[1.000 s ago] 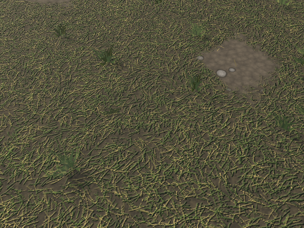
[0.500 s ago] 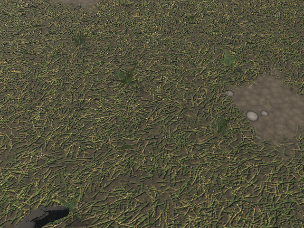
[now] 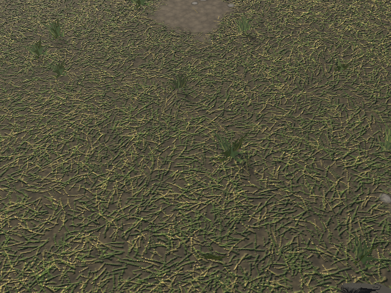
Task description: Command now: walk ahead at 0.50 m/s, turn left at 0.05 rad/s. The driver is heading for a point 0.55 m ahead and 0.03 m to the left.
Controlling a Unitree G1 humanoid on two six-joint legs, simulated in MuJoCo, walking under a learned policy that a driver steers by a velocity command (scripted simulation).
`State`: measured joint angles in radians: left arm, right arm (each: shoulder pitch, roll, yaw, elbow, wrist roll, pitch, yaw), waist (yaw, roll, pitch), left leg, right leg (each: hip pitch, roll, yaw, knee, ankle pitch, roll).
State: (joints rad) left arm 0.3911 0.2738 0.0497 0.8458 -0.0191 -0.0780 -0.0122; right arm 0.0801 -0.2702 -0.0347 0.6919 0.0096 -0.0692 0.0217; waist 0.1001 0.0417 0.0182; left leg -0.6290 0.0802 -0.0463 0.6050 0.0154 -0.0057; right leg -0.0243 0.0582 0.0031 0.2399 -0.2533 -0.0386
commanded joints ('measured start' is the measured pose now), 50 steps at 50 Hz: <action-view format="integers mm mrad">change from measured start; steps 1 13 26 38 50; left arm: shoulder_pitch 16 -81 -419 -235 -273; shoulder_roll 175 117 70 88 75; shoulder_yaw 40 18 -5 6 -10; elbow -31 -91 -190 -108 7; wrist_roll -7 8 3 35 27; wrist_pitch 1 -10 -11 1 34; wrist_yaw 7 7 -23 -15 0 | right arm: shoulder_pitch -116 150 306 258 151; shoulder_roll -66 -107 -190 -128 -92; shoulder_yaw -15 -38 -61 -38 -33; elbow -104 -8 120 114 123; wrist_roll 7 -20 11 -5 -34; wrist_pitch -22 -19 -6 32 88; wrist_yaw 14 6 -18 -45 -60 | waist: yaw -17 -100 -178 -114 -135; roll -114 52 15 -113 -102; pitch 32 -60 44 -141 -51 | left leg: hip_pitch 46 517 571 114 496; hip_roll -30 153 149 12 -4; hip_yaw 23 -263 -62 -38 1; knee -66 -398 -432 503 -170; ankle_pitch -4 -69 -18 -470 -88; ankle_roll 23 251 203 -36 -2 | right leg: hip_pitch -13 -613 -588 -90 -318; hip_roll -282 -188 -139 -319 -205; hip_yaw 145 70 25 211 110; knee -38 883 318 108 42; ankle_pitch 323 -55 303 759 11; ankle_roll -144 32 34 -200 -96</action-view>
